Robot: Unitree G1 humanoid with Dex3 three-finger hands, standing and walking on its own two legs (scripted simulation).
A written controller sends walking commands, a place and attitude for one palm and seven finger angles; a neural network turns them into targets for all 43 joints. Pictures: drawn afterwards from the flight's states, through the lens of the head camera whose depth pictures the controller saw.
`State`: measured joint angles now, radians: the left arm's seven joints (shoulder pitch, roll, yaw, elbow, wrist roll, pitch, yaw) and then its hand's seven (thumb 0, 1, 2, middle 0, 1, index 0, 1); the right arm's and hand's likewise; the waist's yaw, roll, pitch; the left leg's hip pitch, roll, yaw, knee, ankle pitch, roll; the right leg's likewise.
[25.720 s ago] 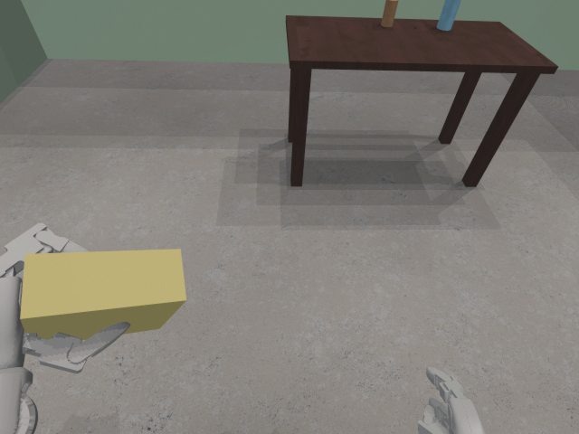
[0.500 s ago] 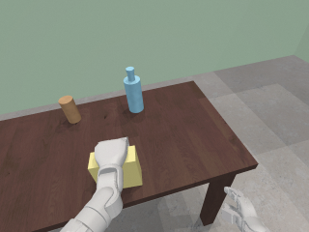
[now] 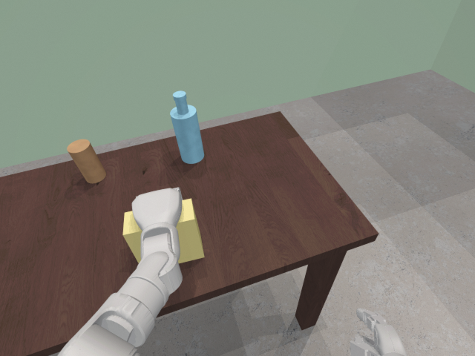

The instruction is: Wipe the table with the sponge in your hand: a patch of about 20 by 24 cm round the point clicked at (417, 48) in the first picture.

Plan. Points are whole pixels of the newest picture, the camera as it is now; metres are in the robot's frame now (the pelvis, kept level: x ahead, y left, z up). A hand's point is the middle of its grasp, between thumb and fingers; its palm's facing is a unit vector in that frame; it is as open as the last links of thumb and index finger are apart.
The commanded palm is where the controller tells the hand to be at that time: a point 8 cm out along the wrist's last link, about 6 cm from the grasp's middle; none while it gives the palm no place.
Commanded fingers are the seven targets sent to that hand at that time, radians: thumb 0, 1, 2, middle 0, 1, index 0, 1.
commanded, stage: wipe forward along the third lane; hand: left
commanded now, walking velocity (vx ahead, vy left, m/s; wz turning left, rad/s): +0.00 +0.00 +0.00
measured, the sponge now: (169, 242) +0.34 +0.19 -0.04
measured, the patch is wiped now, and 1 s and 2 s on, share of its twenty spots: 1.00 1.00 1.00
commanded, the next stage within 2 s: wipe back along the third lane in 1.14 s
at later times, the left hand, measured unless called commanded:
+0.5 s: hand (163, 206) +0.39 +0.20 +0.02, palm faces -0.07 -0.01 -1.00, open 9.7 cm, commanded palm +0.37 +0.20 +0.05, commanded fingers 0.00 0.10 1.30 -1.20 -1.60 -1.20 -1.60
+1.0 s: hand (157, 188) +0.44 +0.23 +0.02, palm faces -0.09 -0.01 -1.00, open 9.7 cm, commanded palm +0.42 +0.23 +0.05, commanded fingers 0.00 0.10 1.30 -1.20 -1.60 -1.20 -1.60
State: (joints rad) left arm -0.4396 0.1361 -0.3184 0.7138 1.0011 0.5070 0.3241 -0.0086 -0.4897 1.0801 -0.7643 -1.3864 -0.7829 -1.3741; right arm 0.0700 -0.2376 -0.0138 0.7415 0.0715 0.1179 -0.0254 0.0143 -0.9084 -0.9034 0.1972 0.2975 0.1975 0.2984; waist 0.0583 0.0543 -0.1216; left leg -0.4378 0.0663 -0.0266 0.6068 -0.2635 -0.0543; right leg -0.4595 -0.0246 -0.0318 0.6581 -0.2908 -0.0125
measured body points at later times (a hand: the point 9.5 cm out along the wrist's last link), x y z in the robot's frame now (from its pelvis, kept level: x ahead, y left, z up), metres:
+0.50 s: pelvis +0.00 +0.00 +0.00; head +0.02 -0.03 +0.44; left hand +0.39 +0.20 +0.07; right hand +0.13 -0.25 -0.13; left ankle +0.03 +0.17 -0.72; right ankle +0.03 -0.11 -0.72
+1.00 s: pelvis +0.01 +0.02 +0.00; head +0.06 +0.01 +0.44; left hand +0.44 +0.23 +0.07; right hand +0.11 -0.24 -0.14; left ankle +0.03 +0.17 -0.72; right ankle +0.03 -0.11 -0.72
